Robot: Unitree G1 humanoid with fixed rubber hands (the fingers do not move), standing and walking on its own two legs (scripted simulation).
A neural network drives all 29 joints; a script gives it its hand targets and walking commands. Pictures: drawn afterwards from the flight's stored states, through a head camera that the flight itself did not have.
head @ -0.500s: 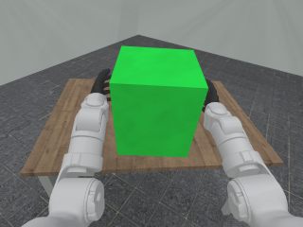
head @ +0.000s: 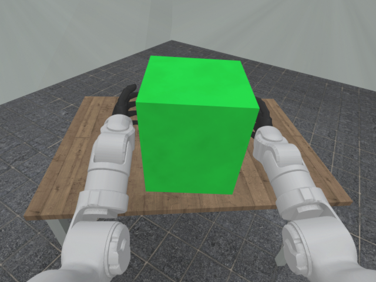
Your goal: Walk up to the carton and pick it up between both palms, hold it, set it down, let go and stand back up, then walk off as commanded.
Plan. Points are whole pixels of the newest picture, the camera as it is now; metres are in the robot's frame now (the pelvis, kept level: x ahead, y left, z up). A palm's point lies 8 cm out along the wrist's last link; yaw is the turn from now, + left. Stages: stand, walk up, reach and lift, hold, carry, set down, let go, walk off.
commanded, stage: hold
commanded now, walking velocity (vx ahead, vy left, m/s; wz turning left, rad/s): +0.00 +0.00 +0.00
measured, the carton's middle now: (192, 126) +0.43 +0.01 +0.16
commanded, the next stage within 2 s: none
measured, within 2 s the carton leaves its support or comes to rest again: neither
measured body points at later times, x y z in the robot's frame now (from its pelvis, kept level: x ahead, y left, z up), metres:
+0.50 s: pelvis +0.00 +0.00 +0.00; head -0.06 +0.03 +0.45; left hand +0.39 +0.16 +0.21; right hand +0.40 -0.14 +0.19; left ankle +0.08 +0.09 -0.74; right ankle +0.01 -0.11 -0.74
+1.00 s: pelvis +0.00 +0.00 +0.00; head -0.06 +0.03 +0.45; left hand +0.39 +0.16 +0.21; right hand +0.40 -0.14 +0.20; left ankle +0.08 +0.09 -0.74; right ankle +0.01 -0.11 -0.74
